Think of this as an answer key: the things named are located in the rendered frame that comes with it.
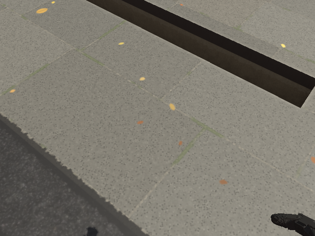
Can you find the robot right hand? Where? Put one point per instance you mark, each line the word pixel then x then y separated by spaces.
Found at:
pixel 301 223

